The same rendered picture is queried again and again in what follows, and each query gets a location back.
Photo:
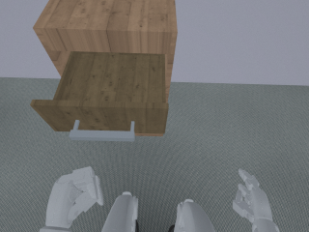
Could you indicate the left robot hand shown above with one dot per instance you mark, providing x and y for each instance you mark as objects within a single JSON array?
[{"x": 60, "y": 211}]

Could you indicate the right robot thigh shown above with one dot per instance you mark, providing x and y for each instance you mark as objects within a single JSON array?
[{"x": 192, "y": 218}]

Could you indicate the drawer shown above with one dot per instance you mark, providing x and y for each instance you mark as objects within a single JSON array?
[{"x": 106, "y": 91}]

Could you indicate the robot thigh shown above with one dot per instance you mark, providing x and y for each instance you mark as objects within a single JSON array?
[
  {"x": 192, "y": 218},
  {"x": 122, "y": 214}
]

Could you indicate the cabinet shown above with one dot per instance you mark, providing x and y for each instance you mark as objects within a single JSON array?
[{"x": 115, "y": 26}]

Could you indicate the handle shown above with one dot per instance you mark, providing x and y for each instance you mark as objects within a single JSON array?
[{"x": 102, "y": 135}]

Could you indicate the right robot hand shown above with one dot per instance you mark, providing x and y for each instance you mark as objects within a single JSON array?
[{"x": 255, "y": 204}]

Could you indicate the left robot thigh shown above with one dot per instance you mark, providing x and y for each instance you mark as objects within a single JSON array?
[{"x": 122, "y": 214}]

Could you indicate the robot right forearm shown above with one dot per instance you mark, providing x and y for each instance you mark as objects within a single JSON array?
[{"x": 264, "y": 225}]

